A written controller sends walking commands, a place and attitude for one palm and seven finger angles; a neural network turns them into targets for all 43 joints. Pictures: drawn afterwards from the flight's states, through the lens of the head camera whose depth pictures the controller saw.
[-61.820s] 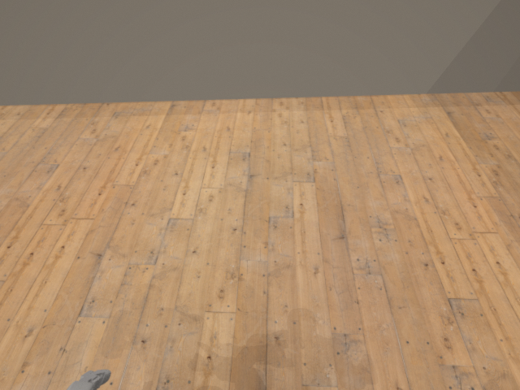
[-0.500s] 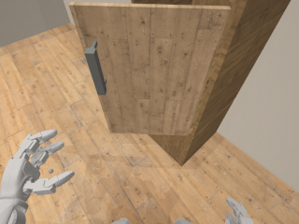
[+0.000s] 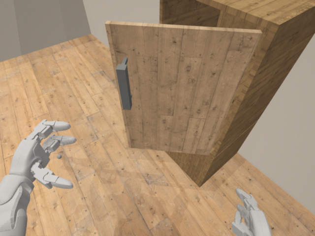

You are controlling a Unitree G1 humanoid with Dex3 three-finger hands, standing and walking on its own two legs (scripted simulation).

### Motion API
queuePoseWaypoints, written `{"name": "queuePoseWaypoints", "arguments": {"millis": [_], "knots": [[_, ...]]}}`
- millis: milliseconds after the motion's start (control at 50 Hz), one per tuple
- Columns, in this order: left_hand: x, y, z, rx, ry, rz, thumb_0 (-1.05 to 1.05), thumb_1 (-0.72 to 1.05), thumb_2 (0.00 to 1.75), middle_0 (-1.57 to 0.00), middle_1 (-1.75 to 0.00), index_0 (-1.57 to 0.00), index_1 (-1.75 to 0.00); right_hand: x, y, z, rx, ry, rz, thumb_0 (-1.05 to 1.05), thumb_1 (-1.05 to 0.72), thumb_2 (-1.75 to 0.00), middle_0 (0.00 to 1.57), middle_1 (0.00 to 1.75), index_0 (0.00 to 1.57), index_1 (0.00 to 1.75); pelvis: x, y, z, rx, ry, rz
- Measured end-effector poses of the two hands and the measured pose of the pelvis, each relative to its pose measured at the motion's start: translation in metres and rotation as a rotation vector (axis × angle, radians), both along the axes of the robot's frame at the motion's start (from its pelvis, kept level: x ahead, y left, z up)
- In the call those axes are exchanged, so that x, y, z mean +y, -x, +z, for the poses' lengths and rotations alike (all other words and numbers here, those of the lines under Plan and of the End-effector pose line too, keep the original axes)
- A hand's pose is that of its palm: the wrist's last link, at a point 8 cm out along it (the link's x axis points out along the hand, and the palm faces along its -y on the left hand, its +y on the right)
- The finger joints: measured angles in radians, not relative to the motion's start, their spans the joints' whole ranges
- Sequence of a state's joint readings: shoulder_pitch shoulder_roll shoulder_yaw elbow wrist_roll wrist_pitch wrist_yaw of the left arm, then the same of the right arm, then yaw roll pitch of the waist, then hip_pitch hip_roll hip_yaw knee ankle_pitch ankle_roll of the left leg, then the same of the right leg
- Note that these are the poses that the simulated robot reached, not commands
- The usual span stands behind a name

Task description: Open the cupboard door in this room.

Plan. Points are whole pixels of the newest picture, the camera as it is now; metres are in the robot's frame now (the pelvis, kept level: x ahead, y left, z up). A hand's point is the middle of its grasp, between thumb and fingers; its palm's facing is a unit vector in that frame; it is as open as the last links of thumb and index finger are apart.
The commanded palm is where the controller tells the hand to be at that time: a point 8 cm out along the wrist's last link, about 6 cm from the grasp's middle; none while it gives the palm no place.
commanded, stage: raise the hand with hooked fingers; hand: left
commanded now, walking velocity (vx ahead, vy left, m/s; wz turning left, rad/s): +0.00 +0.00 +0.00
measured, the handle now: (126, 84) +0.52 +0.15 +0.09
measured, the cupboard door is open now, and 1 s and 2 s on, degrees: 45 45 45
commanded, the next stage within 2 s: move the hooked fingers beside the handle in 0.72 s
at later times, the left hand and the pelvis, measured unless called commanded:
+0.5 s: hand (54, 136) +0.30 +0.27 +0.11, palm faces +0.01 -1.00 -0.02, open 14.0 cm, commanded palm +0.27 +0.32 +0.12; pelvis +0.01 +0.01 +0.01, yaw -1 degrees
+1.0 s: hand (62, 134) +0.31 +0.26 +0.11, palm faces +0.03 -1.00 -0.03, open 14.0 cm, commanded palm +0.28 +0.30 +0.11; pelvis +0.00 -0.02 +0.01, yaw +0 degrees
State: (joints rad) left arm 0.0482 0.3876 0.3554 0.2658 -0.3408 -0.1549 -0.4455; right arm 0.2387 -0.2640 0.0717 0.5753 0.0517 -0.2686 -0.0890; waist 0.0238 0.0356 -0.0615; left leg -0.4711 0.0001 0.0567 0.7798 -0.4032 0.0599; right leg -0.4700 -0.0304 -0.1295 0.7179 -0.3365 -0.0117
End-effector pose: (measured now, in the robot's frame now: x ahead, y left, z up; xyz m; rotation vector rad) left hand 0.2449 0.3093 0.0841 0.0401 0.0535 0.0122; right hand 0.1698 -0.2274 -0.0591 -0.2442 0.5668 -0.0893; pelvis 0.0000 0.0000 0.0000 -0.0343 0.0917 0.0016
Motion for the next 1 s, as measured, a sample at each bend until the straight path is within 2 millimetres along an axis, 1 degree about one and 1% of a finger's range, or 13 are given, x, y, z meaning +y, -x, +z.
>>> {"name": "queuePoseWaypoints", "arguments": {"millis": [60,160,220,280,340,500,620,760,840,920,1000], "knots": [[0.005,-0.006,0.004,-0.010,0.004,0.002,-0.01,-0.47,0.32,-0.30,-1.18,-0.30,-1.18,0.004,0.001,-0.001,0.021,0.004,0.003,0.01,-0.90,-0.90,0.20,0.30,0.20,0.30,0.002,-0.001,0.002,-0.005,0.000,-0.002],[0.019,-0.020,0.024,-0.082,-0.010,0.030,-0.01,-0.49,0.31,-0.30,-1.19,-0.30,-1.19,0.005,0.008,-0.002,0.063,0.018,-0.003,0.01,-0.90,-0.90,0.20,0.30,0.20,0.30,0.004,-0.004,0.005,-0.013,0.002,0.000],[0.025,-0.030,0.032,-0.079,-0.012,0.024,-0.01,-0.49,0.31,-0.30,-1.20,-0.30,-1.20,0.002,0.013,-0.004,0.086,0.024,-0.019,0.01,-0.90,-0.90,0.20,0.30,0.20,0.30,0.006,-0.005,0.007,-0.015,0.002,0.000],[0.029,-0.039,0.035,-0.048,-0.005,0.007,-0.01,-0.49,0.31,-0.30,-1.20,-0.30,-1.20,-0.003,0.019,-0.005,0.102,0.027,-0.041,0.01,-0.90,-0.90,0.20,0.30,0.20,0.30,0.007,-0.006,0.008,-0.012,0.000,-0.002],[0.027,-0.043,0.032,-0.020,0.006,-0.011,-0.01,-0.49,0.31,-0.30,-1.20,-0.30,-1.20,-0.007,0.024,-0.004,0.111,0.029,-0.058,0.01,-0.90,-0.90,0.20,0.30,0.20,0.30,0.008,-0.007,0.010,-0.008,-0.002,-0.008],[0.018,-0.038,0.023,-0.034,0.020,0.002,-0.01,-0.49,0.30,-0.30,-1.20,-0.30,-1.20,-0.015,0.031,-0.001,0.128,0.042,-0.067,0.01,-0.90,-0.90,0.20,0.30,0.20,0.30,0.006,-0.007,0.011,-0.007,-0.007,-0.019],[0.016,-0.033,0.025,-0.045,0.005,0.021,-0.01,-0.50,0.30,-0.30,-1.20,-0.30,-1.20,-0.017,0.029,-0.002,0.123,0.038,-0.063,0.01,-0.90,-0.90,0.20,0.30,0.20,0.30,0.002,-0.005,0.011,-0.016,-0.007,-0.013],[0.010,-0.032,0.033,-0.045,-0.004,0.011,-0.01,-0.50,0.30,-0.30,-1.20,-0.30,-1.20,-0.017,0.024,-0.003,0.098,0.017,-0.060,0.01,-0.90,-0.90,0.20,0.30,0.20,0.30,-0.004,-0.003,0.012,-0.022,-0.011,-0.011],[0.007,-0.031,0.031,-0.034,0.008,0.015,-0.01,-0.50,0.30,-0.30,-1.20,-0.30,-1.20,-0.019,0.022,-0.003,0.092,0.010,-0.057,0.01,-0.90,-0.90,0.20,0.30,0.20,0.30,-0.007,-0.002,0.012,-0.022,-0.015,-0.010],[0.004,-0.033,0.027,-0.018,0.013,0.020,-0.01,-0.50,0.30,-0.30,-1.20,-0.30,-1.20,-0.024,0.022,-0.004,0.096,0.016,-0.055,0.01,-0.90,-0.90,0.20,0.30,0.20,0.30,-0.012,-0.001,0.011,-0.020,-0.016,-0.007],[0.000,-0.041,0.026,-0.025,0.007,0.023,-0.01,-0.50,0.30,-0.30,-1.20,-0.30,-1.20,-0.031,0.025,-0.007,0.114,0.028,-0.061,0.01,-0.90,-0.90,0.20,0.30,0.20,0.30,-0.015,0.001,0.010,-0.016,-0.017,-0.003]]}}
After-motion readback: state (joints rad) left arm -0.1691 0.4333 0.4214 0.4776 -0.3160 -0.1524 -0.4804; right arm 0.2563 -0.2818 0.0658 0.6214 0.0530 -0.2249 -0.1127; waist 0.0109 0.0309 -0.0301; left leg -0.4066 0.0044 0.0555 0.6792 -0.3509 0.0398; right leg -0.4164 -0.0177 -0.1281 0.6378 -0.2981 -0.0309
